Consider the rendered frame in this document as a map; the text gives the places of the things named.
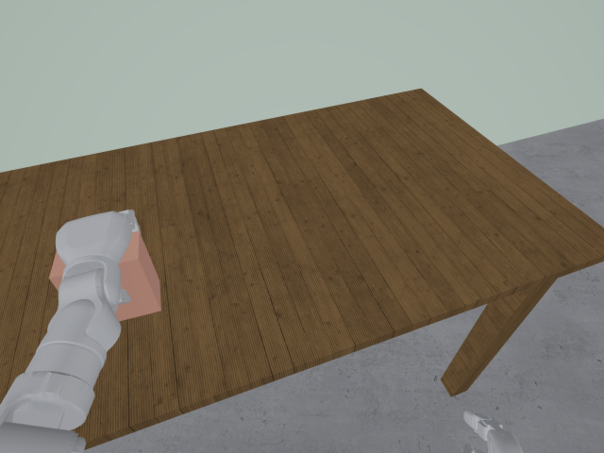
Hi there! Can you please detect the robot left hand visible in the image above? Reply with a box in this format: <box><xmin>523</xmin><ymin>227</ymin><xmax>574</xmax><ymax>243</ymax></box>
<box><xmin>56</xmin><ymin>210</ymin><xmax>141</xmax><ymax>305</ymax></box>

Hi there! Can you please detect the robot right hand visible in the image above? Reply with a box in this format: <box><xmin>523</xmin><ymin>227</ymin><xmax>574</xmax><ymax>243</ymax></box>
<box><xmin>458</xmin><ymin>411</ymin><xmax>524</xmax><ymax>453</ymax></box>

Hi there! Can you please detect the left robot upper arm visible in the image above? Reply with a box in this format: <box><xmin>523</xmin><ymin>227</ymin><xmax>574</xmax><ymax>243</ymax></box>
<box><xmin>0</xmin><ymin>422</ymin><xmax>86</xmax><ymax>453</ymax></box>

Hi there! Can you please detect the table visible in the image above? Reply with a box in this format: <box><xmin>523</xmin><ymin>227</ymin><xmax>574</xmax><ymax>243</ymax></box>
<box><xmin>0</xmin><ymin>89</ymin><xmax>604</xmax><ymax>450</ymax></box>

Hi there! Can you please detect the robot left forearm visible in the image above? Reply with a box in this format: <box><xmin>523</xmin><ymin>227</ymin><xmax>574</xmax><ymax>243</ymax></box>
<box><xmin>0</xmin><ymin>256</ymin><xmax>121</xmax><ymax>430</ymax></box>

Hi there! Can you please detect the sponge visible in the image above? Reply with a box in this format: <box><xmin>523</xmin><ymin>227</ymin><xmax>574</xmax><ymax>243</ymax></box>
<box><xmin>49</xmin><ymin>231</ymin><xmax>161</xmax><ymax>322</ymax></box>

